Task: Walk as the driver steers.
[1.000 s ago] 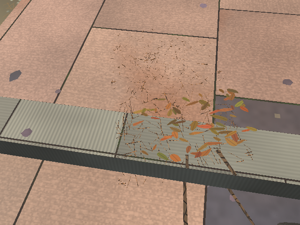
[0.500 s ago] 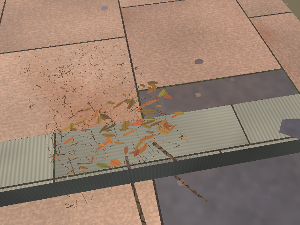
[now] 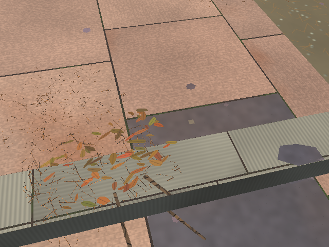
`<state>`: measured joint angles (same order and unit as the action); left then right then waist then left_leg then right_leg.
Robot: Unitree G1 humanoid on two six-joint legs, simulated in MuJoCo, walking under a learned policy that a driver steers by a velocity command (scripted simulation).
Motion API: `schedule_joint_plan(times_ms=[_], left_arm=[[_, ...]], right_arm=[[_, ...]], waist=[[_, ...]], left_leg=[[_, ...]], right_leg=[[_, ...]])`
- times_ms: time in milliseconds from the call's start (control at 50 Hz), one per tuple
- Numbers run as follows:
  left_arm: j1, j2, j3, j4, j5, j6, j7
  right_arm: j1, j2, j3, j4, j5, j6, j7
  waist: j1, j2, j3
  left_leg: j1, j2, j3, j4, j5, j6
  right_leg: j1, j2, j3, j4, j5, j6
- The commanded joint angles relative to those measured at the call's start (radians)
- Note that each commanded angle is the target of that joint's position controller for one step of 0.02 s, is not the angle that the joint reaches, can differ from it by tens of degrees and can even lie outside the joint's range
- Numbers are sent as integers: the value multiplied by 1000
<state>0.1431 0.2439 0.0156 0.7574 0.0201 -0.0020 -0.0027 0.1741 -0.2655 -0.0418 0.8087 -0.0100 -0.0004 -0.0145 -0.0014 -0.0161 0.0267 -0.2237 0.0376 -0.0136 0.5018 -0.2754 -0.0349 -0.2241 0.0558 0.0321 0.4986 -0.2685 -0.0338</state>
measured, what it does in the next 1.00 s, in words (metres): stands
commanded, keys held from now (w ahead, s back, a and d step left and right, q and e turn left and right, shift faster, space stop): no key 0.94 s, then w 0.06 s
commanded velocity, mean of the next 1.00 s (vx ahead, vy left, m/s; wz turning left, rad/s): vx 0.00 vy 0.00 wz -0.02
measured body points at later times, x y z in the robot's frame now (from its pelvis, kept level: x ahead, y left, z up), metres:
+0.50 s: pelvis +0.00 +0.01 +0.00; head +0.01 +0.02 +0.45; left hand +0.10 +0.28 -0.13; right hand +0.10 -0.25 -0.13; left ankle +0.00 +0.14 -0.74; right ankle +0.00 -0.10 -0.74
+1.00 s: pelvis +0.00 +0.02 +0.00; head +0.00 +0.02 +0.45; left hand +0.05 +0.28 -0.14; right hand +0.05 -0.24 -0.14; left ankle -0.01 +0.14 -0.74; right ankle +0.00 -0.10 -0.74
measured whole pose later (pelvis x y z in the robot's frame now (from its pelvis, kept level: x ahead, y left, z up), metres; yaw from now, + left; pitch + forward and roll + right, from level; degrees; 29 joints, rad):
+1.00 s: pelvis +0.00 +0.02 +0.00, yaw +0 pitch -2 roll +0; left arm 0.18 0.24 0.02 1.08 0.01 0.01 0.03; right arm 0.21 -0.24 0.00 1.05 -0.02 0.00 -0.03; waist 0.00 0.00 0.03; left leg -0.18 0.01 -0.01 0.48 -0.28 0.00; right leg -0.18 0.02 0.04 0.48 -0.27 -0.01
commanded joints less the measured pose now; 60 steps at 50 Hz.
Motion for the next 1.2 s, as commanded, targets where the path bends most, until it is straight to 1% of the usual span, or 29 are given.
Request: schedule_joint_plan(times_ms=[20,60,140,240,400,600,760,940,960,980,1000,1020,1040,1060,1080,1100,1120,1140,1160,1180,1200], left_arm=[[-28,129,38,-53,-4,3,11],[-21,122,38,-38,-5,6,13],[-9,115,41,-1,-9,4,17],[3,118,44,47,-11,4,22],[7,127,45,120,-14,4,31],[10,124,40,199,-17,3,35],[16,117,34,245,-18,2,35],[30,108,27,281,-18,1,37],[48,100,25,292,-19,2,37],[89,83,15,316,5,12,33],[90,97,22,316,6,18,29],[81,111,25,307,6,21,25],[75,112,26,299,5,19,22],[36,140,37,270,-49,-15,34],[46,136,37,272,-52,-36,35],[71,116,35,277,-48,-51,32],[86,96,32,279,-46,-62,27],[86,79,28,274,-47,-72,21],[72,66,24,265,-47,-84,16],[50,60,22,250,-47,-97,11],[32,50,19,236,-47,-110,6]], right_arm=[[-37,-119,-22,-48,-2,-30,2],[-23,-116,-18,-33,0,-34,-2],[-26,-119,-13,-15,2,-29,-11],[-30,-118,-8,18,3,-27,-13],[-32,-112,-1,79,3,-24,-14],[-18,-110,7,145,3,-21,-19],[3,-107,14,181,3,-21,-23],[30,-97,21,208,4,-21,-24],[50,-88,23,219,4,-20,-25],[80,-65,29,234,-19,-2,-16],[75,-78,23,227,-19,9,-10],[66,-94,18,217,-20,14,-5],[66,-96,16,210,-18,14,-1],[39,-132,4,192,34,-23,-19],[53,-124,4,197,36,-46,-23],[84,-107,5,205,33,-60,-22],[110,-94,6,210,33,-70,-18],[133,-89,6,213,36,-78,-14],[156,-93,4,216,37,-85,-10],[182,-114,-2,220,39,-92,-8],[209,-143,-10,224,41,-96,-6]], waist=[[5,97,-68],[1,72,-63],[-2,37,-52],[-2,14,-43],[0,15,-32],[0,20,-18],[0,17,-9],[0,15,-2],[1,14,-25],[4,13,-13],[2,11,34],[1,14,78],[-1,15,111],[-1,21,123],[-2,22,92],[-3,26,75],[-6,33,76],[-12,45,86],[-21,69,96],[-29,103,99],[-32,152,94]], left_leg=[[35,51,-53,-72,214,40],[41,46,-46,-64,216,36],[49,40,-43,-63,211,39],[53,31,-38,-69,210,42],[54,16,-28,-85,197,41],[47,4,-19,-99,169,39],[37,-2,-16,-104,147,40],[26,-7,-13,-107,129,42],[34,-19,-2,-108,31,44],[25,20,-61,-126,-116,76],[-10,4,-64,-119,-287,97],[-53,4,-82,-122,-396,115],[-78,10,-101,-124,-442,129],[-96,-8,-64,-105,-387,117],[-81,5,-84,-96,-356,122],[-68,17,-104,-92,-355,132],[-57,27,-130,-97,-376,145],[-42,40,-161,-111,-400,162],[-13,62,-204,-135,-411,184],[29,100,-273,-174,-407,212],[76,160,-367,-225,-383,247]], right_leg=[[22,-78,76,-62,149,-18],[23,-80,78,-65,165,-22],[25,-78,74,-69,186,-12],[40,-79,70,-74,208,-2],[58,-80,64,-85,215,3],[56,-76,54,-97,193,5],[46,-73,46,-104,170,8],[34,-70,39,-107,150,10],[41,-59,29,-111,49,7],[24,-96,86,-137,-113,-17],[-16,-80,87,-131,-295,-37],[-61,-77,100,-132,-407,-54],[-92,-82,115,-129,-449,-67],[-107,-67,73,-105,-396,-56],[-97,-76,86,-90,-360,-58],[-97,-83,93,-76,-350,-63],[-110,-81,97,-62,-355,-67],[-136,-73,90,-39,-352,-69],[-170,-61,71,-5,-321,-67],[-209,-45,40,45,-262,-62],[-242,-28,-2,112,-187,-57]])
Keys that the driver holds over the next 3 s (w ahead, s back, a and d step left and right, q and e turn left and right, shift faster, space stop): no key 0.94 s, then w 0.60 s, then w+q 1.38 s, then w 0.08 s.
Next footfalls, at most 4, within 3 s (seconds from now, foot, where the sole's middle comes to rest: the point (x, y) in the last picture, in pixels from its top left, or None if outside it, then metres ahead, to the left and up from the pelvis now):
1.68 left None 0.42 0.11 -0.77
2.26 right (185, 162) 0.81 -0.07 -0.63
2.88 left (120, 130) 0.98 0.22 -0.63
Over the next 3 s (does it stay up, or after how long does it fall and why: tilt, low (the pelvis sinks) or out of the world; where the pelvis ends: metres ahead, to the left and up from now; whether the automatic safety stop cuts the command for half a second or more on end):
stays up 0.95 0.13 0.13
